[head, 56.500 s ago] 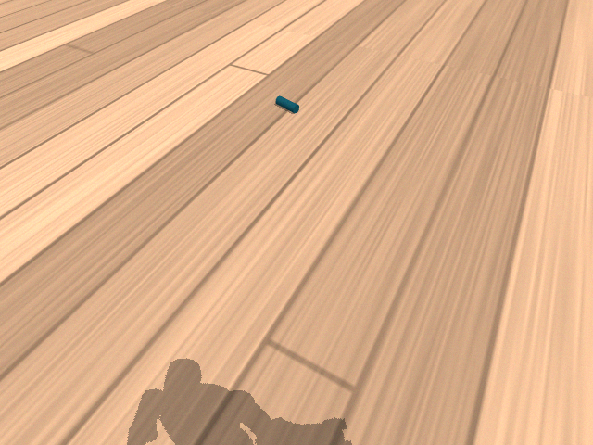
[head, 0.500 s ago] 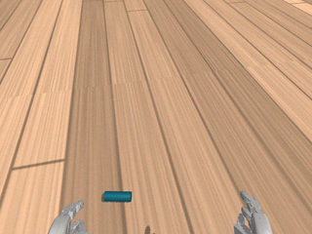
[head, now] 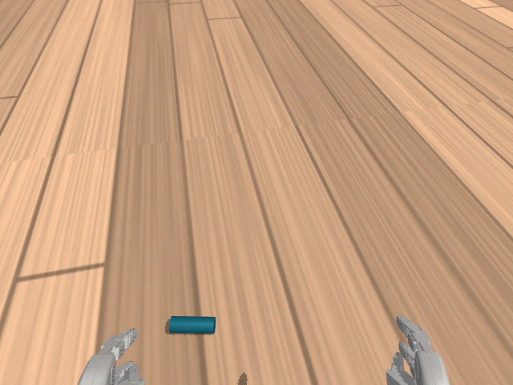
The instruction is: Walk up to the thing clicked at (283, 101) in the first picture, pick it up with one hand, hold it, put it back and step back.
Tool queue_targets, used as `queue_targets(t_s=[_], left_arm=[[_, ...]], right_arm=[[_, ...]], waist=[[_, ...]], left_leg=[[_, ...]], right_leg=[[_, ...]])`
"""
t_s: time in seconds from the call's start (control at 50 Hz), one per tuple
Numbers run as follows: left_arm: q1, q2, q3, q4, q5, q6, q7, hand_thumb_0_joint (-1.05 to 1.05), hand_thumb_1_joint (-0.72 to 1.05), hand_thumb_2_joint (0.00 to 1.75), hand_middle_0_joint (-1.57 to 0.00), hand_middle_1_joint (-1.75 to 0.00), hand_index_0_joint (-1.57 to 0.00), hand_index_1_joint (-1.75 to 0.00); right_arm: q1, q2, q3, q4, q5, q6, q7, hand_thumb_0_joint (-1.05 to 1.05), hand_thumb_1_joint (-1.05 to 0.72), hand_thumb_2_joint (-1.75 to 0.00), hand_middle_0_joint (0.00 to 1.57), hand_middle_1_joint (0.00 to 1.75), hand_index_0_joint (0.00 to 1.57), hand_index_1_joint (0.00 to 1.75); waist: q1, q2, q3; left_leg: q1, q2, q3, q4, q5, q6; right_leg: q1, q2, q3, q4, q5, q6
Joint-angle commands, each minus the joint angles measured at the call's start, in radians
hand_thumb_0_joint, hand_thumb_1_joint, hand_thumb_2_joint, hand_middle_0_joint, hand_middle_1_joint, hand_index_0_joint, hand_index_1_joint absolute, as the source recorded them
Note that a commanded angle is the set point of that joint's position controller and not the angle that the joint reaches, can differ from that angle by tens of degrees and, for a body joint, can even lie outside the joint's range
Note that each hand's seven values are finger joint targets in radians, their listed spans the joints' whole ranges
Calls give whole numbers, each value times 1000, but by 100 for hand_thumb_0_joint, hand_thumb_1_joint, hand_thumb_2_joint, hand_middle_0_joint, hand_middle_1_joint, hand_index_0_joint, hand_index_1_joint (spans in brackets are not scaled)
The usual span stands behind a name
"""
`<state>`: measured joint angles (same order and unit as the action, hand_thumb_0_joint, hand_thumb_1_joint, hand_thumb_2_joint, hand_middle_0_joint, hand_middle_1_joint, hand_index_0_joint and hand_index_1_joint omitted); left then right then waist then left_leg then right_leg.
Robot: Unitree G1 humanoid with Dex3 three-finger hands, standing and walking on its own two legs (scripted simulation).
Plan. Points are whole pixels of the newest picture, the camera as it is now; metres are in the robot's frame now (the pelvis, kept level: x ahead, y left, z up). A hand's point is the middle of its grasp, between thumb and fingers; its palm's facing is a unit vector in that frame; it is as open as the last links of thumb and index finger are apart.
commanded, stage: home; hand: left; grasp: from above
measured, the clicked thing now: (192, 324) +0.47 +0.23 -0.69
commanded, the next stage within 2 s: stand in 0.20 s
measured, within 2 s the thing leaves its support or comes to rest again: neither
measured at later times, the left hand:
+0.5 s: hand out of the picture +0.13 +0.22 -0.09, palm faces +0.03 -0.94 -0.33, open 7.4 cm
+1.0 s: hand out of the picture +0.01 +0.24 -0.10, palm faces +0.05 -0.94 -0.33, open 7.4 cm
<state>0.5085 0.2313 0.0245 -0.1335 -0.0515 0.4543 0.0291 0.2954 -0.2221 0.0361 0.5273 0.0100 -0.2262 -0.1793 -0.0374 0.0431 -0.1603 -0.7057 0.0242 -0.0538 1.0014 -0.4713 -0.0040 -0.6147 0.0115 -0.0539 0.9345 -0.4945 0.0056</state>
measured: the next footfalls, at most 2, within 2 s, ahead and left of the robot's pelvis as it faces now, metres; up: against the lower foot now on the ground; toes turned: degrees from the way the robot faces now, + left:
none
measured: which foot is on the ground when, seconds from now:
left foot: down 0.00-1.00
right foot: down 0.00-1.00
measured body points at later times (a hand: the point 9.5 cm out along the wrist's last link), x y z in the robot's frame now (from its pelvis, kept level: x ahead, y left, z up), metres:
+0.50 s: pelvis -0.01 +0.00 +0.02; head +0.01 +0.00 +0.47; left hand +0.13 +0.27 -0.07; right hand +0.13 -0.26 -0.09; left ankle +0.02 +0.12 -0.68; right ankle -0.02 -0.13 -0.68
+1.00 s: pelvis -0.01 +0.00 +0.06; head -0.02 +0.00 +0.51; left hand +0.01 +0.29 -0.08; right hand +0.06 -0.27 -0.08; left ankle +0.02 +0.12 -0.68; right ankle -0.02 -0.13 -0.68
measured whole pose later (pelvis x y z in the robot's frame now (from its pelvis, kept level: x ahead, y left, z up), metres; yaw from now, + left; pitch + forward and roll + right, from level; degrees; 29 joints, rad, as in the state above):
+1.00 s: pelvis -0.01 +0.00 +0.06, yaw +1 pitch -4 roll +0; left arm 0.20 0.28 0.04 1.10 0.04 0.01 0.04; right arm 0.16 -0.28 -0.03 1.09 -0.03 0.00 -0.02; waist 0.02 0.02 0.06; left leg -0.16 -0.02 -0.03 0.42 -0.18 0.01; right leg -0.09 -0.03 -0.04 0.40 -0.23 0.02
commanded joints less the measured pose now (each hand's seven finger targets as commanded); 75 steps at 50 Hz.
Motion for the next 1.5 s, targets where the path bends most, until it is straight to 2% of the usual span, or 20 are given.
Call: queue_targets(t_s=[0.0,0.08,0.12,0.16,0.26,0.28,0.3,0.32,0.34,0.36,0.4,0.5,0.54,0.68,0.7,0.78,0.9,1.02,1.2,1.48], left_arm=[[-10,84,45,-160,5,-50,2,0,90,90,-20,-30,-20,-30],[-51,133,84,-245,4,-61,5,0,90,90,-20,-30,-20,-30],[-1,77,36,-148,6,-51,2,0,90,90,-20,-30,-20,-30],[-43,117,75,-234,1,-58,5,0,90,90,-20,-30,-20,-30],[-16,99,54,-203,1,-54,4,0,90,90,-20,-30,-20,-30],[-302,170,64,148,119,-261,39,0,90,90,-20,-30,-20,-30],[-221,194,84,333,126,-332,32,0,90,90,-20,-30,-20,-30],[-217,204,80,369,120,-365,25,0,90,90,-20,-30,-20,-30],[-217,217,70,416,122,-389,22,0,90,90,-20,-30,-20,-30],[-239,211,64,458,124,-405,17,0,90,90,-20,-30,-20,-30],[-284,198,71,552,103,-410,13,0,90,90,-20,-30,-20,-30],[-322,175,67,754,98,-439,17,0,90,90,-20,-30,-20,-30],[-327,181,68,821,102,-452,15,0,90,90,-20,-30,-20,-30],[-328,209,64,997,87,-468,19,0,90,90,-20,-30,-20,-30],[-331,209,60,1019,86,-468,19,0,90,90,-20,-30,-20,-30],[-341,220,55,1091,87,-469,18,0,90,90,-20,-30,-20,-30],[-338,233,49,1162,86,-474,17,0,90,90,-20,-30,-20,-30],[-351,239,47,1209,85,-469,14,0,90,90,-20,-30,-20,-30],[-374,253,45,1236,80,-472,8,0,90,90,-20,-30,-20,-30],[-399,270,38,1242,75,-477,2,0,90,90,-20,-30,-20,-30]], right_arm=[[-68,-118,-52,-163,-3,-52,-15,0,-90,-90,20,30,20,30],[-69,-122,-56,-165,-2,-52,-16,0,-90,-90,20,30,20,30],[-67,-119,-51,-163,0,-53,-16,0,-90,-90,20,30,20,30],[-70,-122,-54,-165,0,-54,-14,0,-90,-90,20,30,20,30],[-65,-121,-54,-169,0,-50,-13,0,-90,-90,20,30,20,30],[-143,-223,-90,85,-115,52,46,0,-90,-90,20,30,20,30],[-151,-231,-107,99,-117,90,75,0,-90,-90,20,30,20,30],[-138,-236,-111,73,-124,108,91,0,-90,-90,20,30,20,30],[-135,-236,-109,94,-113,114,108,0,-90,-90,20,30,20,30],[-124,-220,-107,135,-88,117,127,0,-90,-90,20,30,20,30],[-135,-210,-109,166,-63,127,150,0,-90,-90,20,30,20,30],[-171,-215,-113,253,-66,153,161,0,-90,-90,20,30,20,30],[-181,-214,-113,277,-64,165,159,0,-90,-90,20,30,20,30],[-159,-226,-111,386,-52,183,148,0,-90,-90,20,30,20,30],[-161,-229,-110,400,-49,189,148,0,-90,-90,20,30,20,30],[-167,-236,-107,445,-42,200,145,0,-90,-90,20,30,20,30],[-184,-243,-104,490,-35,202,148,0,-90,-90,20,30,20,30],[-186,-250,-101,520,-35,209,148,0,-90,-90,20,30,20,30],[-186,-263,-96,544,-34,208,153,0,-90,-90,20,30,20,30],[-203,-278,-83,561,-29,202,155,0,-90,-90,20,30,20,30]], waist=[[-7,6,-58],[4,33,-84],[-14,-10,-48],[2,25,-85],[-3,19,-92],[84,-41,150],[75,-114,57],[51,-105,51],[58,-58,24],[58,-44,-7],[62,-67,-2],[77,11,70],[73,-15,103],[54,-32,111],[52,-25,133],[49,-24,182],[54,-33,181],[54,-19,219],[50,-16,219],[48,-39,178]], left_leg=[[131,-17,7,-154,218,20],[139,-16,3,-166,182,19],[129,-16,10,-158,188,22],[135,-14,-1,-168,180,18],[143,-12,-4,-161,212,17],[133,21,-48,-261,357,70],[205,1,-7,-229,380,79],[225,3,-26,-233,376,79],[279,5,-39,-249,396,79],[323,9,-30,-266,433,74],[359,7,-23,-296,410,72],[381,51,-112,-457,301,81],[378,43,-102,-483,268,74],[529,48,-80,-545,439,56],[519,45,-79,-561,408,52],[512,51,-86,-631,290,43],[569,60,-88,-661,345,38],[530,65,-99,-710,246,33],[526,74,-105,-729,223,34],[572,80,-91,-716,345,34]], right_leg=[[-5,22,-8,-149,217,-8],[2,21,-7,-151,181,-13],[-16,24,-7,-153,187,-9],[-1,24,-10,-144,180,-14],[1,25,-11,-135,205,-14],[203,-60,69,-185,200,-26],[223,-82,139,-233,211,-65],[193,-80,169,-253,230,-87],[244,-89,166,-235,298,-78],[281,-98,160,-222,372,-72],[281,-95,138,-258,358,-50],[318,-71,94,-312,241,-20],[346,-79,99,-371,242,-25],[424,-109,109,-491,370,-26],[431,-110,110,-518,353,-23],[457,-110,106,-575,292,-18],[480,-122,108,-624,322,-15],[488,-116,102,-651,263,-11],[495,-122,108,-667,250,-12],[510,-134,111,-674,319,-16]])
